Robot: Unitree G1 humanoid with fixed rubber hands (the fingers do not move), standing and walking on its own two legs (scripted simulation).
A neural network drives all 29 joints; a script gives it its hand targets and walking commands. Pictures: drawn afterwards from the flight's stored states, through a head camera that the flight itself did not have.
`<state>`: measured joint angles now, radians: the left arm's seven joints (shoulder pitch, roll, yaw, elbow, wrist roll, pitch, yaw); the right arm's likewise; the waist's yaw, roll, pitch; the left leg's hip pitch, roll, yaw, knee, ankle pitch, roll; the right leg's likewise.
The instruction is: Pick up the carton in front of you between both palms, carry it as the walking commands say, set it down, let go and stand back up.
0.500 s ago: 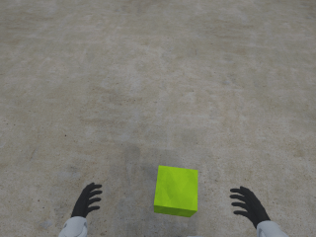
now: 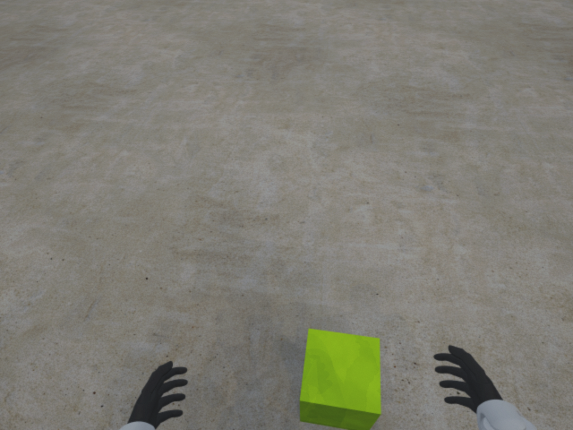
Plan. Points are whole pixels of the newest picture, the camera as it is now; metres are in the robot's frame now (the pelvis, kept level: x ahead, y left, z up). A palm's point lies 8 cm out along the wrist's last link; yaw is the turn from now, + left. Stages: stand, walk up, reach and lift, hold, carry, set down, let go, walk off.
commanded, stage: let go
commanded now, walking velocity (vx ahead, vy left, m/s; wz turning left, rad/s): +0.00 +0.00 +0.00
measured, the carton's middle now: (338, 381) +0.37 -0.11 -0.65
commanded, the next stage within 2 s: stand in 0.04 s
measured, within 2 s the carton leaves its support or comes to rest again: neither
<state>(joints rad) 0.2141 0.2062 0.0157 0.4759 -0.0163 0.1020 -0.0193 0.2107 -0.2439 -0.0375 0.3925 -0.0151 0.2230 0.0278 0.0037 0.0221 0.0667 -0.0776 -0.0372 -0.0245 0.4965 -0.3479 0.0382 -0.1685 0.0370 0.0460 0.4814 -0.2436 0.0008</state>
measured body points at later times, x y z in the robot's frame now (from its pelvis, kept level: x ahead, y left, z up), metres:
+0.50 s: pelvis +0.05 -0.03 -0.01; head +0.05 -0.04 +0.44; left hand +0.14 +0.22 -0.13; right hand +0.13 -0.30 -0.12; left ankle -0.05 +0.09 -0.74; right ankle +0.01 -0.12 -0.74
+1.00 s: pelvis +0.04 -0.03 -0.01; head +0.04 -0.04 +0.44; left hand +0.10 +0.22 -0.15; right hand +0.03 -0.29 -0.15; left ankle -0.05 +0.09 -0.74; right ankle +0.01 -0.12 -0.74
